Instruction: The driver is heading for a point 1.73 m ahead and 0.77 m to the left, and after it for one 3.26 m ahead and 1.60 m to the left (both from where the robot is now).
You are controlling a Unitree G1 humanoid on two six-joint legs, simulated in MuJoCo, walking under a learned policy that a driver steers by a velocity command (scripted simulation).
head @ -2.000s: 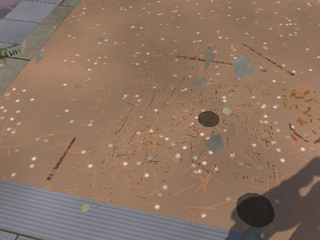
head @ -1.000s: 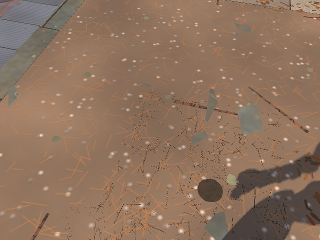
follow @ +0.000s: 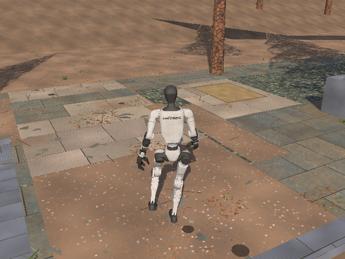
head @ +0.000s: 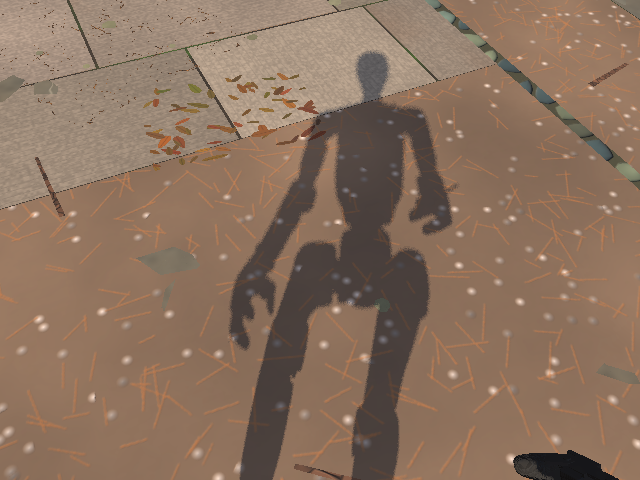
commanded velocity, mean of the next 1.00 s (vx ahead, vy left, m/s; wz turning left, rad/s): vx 0.20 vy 0.00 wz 0.53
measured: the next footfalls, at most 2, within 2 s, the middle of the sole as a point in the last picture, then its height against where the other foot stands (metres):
left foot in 0.20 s outside the picture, level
right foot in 0.76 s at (343, 457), level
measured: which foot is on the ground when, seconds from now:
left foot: up 0.00-0.18, down 0.20-0.76, up 0.78-1.00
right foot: down 0.00-0.22, up 0.24-0.74, down 0.76-1.00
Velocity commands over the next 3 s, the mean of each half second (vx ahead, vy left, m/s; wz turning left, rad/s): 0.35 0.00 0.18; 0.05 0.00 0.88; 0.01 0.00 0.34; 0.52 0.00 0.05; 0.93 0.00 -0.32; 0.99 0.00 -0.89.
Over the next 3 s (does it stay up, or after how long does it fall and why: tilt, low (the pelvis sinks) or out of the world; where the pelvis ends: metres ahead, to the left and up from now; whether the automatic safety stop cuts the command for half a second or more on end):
stays up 1.16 0.69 0.01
